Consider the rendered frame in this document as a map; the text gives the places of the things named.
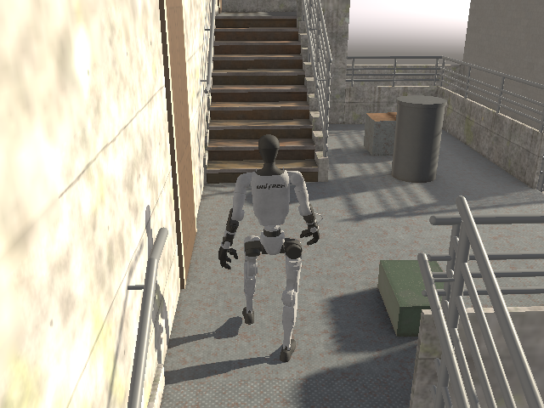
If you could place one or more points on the robot left shin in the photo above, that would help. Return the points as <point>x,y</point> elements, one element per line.
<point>249,288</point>

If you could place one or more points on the robot right forearm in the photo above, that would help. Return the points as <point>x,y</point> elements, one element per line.
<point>311,220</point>

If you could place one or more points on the left robot upper arm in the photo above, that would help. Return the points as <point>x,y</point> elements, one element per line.
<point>242,182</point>

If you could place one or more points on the robot right hand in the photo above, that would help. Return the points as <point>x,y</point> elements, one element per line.
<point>306,233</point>

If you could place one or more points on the humanoid robot torso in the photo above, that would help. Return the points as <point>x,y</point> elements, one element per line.
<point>270,198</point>

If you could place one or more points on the robot left hand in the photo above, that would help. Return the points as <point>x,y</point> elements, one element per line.
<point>222,256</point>

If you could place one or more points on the robot left forearm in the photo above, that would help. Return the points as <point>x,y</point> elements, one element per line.
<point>230,231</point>

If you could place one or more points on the right robot upper arm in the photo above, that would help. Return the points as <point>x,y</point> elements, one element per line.
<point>296,178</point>

